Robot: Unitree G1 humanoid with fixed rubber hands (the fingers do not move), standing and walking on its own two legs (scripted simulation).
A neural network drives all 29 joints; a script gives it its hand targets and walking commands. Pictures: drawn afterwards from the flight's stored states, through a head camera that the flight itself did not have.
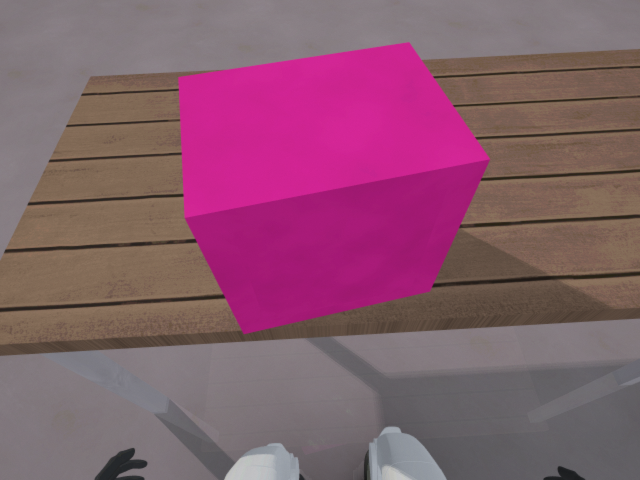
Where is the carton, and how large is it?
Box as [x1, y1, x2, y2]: [178, 42, 489, 333]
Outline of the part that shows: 408,42 178,77 185,219 243,333 429,291 489,158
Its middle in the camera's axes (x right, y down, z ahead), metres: +0.00 -0.06 +0.53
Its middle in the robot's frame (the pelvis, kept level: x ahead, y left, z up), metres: +0.45 +0.02 +0.06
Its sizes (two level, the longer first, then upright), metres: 0.291 0.220 0.277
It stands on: a table, 0.66 m high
